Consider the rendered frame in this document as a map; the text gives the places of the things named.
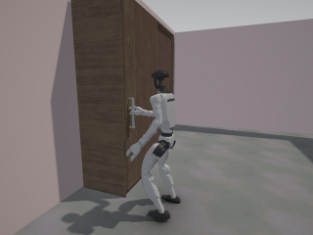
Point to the wardrobe door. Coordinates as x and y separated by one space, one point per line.
139 62
164 60

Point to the robot left forearm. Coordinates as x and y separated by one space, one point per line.
149 134

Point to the right robot foot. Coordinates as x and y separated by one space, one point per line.
168 198

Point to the handle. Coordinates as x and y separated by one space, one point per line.
133 115

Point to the robot left hand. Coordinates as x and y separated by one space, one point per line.
135 149

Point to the robot right forearm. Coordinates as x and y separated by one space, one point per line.
147 113

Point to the left robot upper arm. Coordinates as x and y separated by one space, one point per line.
156 106

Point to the humanoid robot torso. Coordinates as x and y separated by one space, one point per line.
168 113

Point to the robot right hand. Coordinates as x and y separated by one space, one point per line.
138 111

